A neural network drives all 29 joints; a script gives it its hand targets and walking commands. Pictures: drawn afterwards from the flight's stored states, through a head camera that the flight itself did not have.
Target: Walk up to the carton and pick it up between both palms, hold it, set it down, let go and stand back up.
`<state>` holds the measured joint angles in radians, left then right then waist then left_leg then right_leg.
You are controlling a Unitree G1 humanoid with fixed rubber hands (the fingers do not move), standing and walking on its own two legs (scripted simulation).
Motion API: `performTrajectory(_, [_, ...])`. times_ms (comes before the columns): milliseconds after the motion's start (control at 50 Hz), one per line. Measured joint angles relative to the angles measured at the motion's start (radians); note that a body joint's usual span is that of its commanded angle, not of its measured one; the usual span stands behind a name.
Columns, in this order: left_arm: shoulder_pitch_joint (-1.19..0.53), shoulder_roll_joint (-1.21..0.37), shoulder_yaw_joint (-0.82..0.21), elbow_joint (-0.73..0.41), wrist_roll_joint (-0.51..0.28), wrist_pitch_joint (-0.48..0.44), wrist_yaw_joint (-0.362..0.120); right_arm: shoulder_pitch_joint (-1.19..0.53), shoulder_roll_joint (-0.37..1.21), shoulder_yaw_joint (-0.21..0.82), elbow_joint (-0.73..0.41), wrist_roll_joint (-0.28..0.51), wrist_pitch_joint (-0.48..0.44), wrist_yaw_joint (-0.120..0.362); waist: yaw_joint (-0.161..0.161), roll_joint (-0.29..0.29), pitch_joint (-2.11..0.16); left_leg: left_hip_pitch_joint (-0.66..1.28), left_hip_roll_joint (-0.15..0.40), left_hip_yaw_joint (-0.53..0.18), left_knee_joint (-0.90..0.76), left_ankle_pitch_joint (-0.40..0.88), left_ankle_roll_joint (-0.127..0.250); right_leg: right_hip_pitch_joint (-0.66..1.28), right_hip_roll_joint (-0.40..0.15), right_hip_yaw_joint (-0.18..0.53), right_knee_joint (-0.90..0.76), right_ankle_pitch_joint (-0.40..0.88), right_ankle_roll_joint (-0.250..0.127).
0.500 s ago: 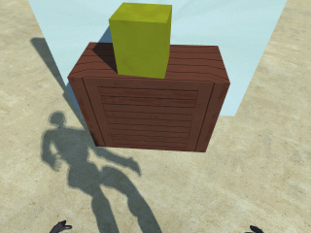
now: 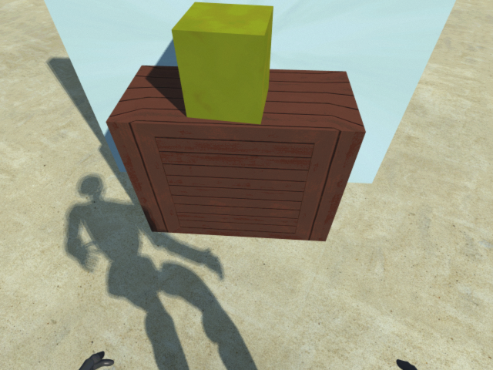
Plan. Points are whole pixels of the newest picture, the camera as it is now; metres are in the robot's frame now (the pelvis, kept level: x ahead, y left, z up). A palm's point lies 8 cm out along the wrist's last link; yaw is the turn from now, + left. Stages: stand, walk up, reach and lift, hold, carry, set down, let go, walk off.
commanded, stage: stand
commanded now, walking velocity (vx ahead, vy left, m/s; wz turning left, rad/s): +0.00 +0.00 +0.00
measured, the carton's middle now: (228, 64) +0.99 +0.06 +0.02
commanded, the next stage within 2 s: walk up in 1.80 s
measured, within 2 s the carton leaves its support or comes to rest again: neither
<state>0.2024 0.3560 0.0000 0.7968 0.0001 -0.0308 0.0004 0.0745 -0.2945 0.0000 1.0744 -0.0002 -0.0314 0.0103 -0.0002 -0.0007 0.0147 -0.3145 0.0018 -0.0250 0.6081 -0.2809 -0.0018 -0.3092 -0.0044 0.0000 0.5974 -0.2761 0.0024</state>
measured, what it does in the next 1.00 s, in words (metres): stands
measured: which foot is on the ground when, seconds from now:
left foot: down 0.00-1.00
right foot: down 0.00-1.00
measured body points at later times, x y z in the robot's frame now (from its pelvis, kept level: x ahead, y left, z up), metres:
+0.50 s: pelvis +0.00 +0.00 +0.00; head +0.01 +0.00 +0.45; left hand +0.12 +0.29 -0.10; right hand +0.11 -0.28 -0.13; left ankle +0.03 +0.12 -0.73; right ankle +0.03 -0.12 -0.73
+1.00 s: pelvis +0.00 +0.00 +0.00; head +0.01 +0.00 +0.45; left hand +0.12 +0.29 -0.10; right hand +0.11 -0.28 -0.13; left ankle +0.03 +0.12 -0.73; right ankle +0.03 -0.12 -0.73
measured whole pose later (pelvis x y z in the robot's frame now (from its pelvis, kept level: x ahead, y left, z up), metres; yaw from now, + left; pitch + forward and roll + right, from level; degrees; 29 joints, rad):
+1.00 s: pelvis +0.00 +0.00 +0.00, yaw +0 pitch -1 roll +0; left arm 0.20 0.36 0.00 0.82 0.00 -0.03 0.00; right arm 0.07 -0.29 0.00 1.09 0.00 -0.03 0.01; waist 0.00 0.00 0.01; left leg -0.29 0.00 -0.03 0.58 -0.27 0.00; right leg -0.29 0.00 0.00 0.57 -0.27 0.01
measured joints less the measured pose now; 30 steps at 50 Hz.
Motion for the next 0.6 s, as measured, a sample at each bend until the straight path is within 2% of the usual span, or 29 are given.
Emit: performTrajectory(600, [0.0,0.0,0.0,0.022,0.0,-0.001,0.0,-0.002,0.0,0.0,0.011,0.0,0.0,0.0,0.0,-0.001,0.0,0.018,0.0,0.0,-0.025,0.008,0.0,0.017,0.0,0.0,-0.023,0.007,0.003])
